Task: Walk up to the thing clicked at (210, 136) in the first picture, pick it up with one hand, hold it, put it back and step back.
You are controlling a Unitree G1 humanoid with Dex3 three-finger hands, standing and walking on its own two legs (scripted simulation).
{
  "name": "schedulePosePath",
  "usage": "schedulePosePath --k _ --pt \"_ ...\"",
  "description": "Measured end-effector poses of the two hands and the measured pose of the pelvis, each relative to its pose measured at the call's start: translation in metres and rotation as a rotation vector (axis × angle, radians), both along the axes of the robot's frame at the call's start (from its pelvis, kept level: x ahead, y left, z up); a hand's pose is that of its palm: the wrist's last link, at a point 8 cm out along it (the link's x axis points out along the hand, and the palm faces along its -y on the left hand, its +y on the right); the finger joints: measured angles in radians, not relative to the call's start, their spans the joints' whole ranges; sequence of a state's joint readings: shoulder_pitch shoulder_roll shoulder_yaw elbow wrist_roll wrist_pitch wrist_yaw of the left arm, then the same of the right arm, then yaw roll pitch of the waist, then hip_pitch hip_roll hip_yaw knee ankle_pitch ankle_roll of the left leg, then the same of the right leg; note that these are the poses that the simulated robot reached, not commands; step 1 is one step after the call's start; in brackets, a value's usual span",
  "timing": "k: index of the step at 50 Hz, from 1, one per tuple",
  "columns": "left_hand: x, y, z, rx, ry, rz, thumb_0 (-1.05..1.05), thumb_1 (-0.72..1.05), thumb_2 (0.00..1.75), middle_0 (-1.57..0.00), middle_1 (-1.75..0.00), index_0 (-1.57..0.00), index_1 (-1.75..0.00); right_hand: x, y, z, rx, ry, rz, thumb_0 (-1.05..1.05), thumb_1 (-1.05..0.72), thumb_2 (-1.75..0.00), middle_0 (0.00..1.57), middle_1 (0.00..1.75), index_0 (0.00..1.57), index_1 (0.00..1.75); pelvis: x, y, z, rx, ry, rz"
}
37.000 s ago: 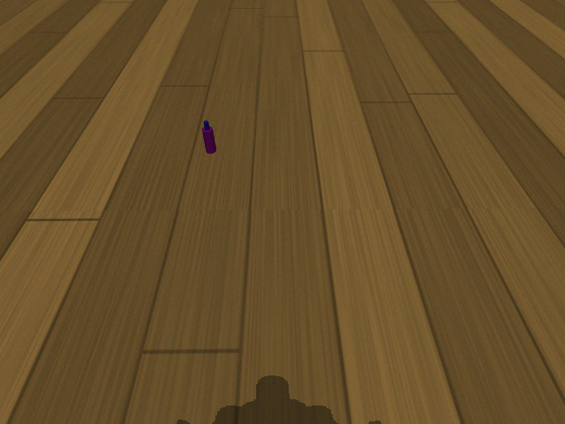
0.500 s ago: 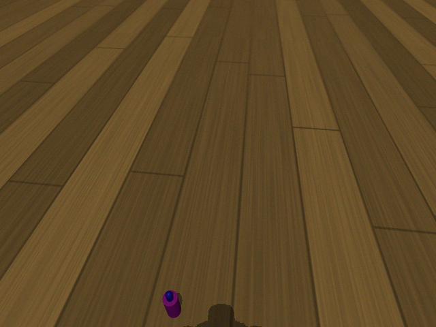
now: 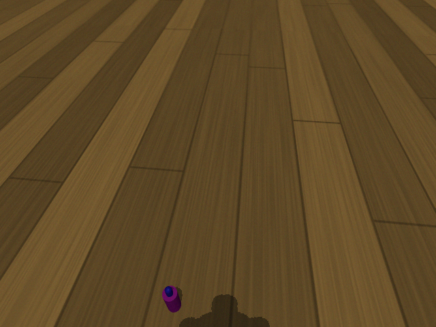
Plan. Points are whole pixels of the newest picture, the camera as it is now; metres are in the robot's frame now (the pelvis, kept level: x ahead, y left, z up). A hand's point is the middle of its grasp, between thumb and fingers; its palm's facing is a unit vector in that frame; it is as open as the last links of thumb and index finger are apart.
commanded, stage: stand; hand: left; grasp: from the side
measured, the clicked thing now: (171, 297) +0.40 +0.21 -0.68
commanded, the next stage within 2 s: step back in 1.08 s
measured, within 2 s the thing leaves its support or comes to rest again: neither
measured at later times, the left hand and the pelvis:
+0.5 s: hand out of the picture +0.10 +0.24 -0.16, palm faces -0.03 -0.94 -0.34, open 7.4 cm; pelvis +0.02 +0.00 +0.00, yaw -1 degrees
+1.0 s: hand out of the picture +0.10 +0.24 -0.16, palm faces -0.03 -0.94 -0.34, open 7.4 cm; pelvis +0.03 +0.00 +0.00, yaw -1 degrees
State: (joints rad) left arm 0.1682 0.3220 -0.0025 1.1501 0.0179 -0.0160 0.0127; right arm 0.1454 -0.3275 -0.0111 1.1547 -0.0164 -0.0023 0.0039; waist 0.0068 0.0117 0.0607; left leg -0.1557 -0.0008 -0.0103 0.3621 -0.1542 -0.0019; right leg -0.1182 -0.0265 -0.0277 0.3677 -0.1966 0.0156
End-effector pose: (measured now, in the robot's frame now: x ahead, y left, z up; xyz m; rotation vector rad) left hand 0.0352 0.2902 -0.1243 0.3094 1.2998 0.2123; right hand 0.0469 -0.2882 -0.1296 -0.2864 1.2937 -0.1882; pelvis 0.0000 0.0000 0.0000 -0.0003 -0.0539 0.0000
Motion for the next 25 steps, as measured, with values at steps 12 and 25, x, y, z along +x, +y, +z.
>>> schedulePosePath --k 12,25 --pt "0.04 -0.007 0.003 -0.011 -0.059 -0.028 0.01 0.9 0.9 -0.21 -0.3 -0.2 -0.3 0.021 -0.003 0.004 -0.003 -0.031 -0.003 0.01 -0.9 -0.9 0.2 0.3 0.2 0.3 0.011 -0.003 0.002 0.001 0.007 -0.007" --pt "0.059 -0.004 0.005 -0.004 -0.067 -0.032 0.01 0.9 0.9 -0.21 -0.3 -0.2 -0.3 0.033 -0.008 0.007 -0.017 -0.036 -0.009 0.01 -0.9 -0.9 0.2 0.3 0.2 0.3 0.022 -0.003 0.003 0.002 0.015 -0.014"
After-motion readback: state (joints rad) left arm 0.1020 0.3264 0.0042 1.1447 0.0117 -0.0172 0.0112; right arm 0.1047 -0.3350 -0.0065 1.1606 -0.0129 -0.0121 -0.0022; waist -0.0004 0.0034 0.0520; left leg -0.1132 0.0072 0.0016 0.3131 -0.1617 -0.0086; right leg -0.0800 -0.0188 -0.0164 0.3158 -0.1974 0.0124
